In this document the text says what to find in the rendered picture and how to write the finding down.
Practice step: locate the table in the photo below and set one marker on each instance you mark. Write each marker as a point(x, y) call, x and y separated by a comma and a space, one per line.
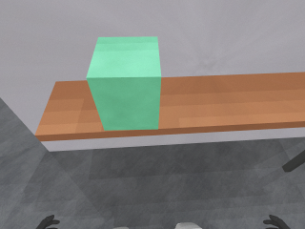
point(188, 105)

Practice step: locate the right robot hand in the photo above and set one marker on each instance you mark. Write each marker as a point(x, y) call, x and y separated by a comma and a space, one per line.
point(276, 221)

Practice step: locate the carton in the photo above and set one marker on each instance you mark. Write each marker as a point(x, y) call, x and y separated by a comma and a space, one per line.
point(125, 82)

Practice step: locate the left robot hand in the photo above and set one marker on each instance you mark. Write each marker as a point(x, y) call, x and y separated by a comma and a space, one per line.
point(47, 222)

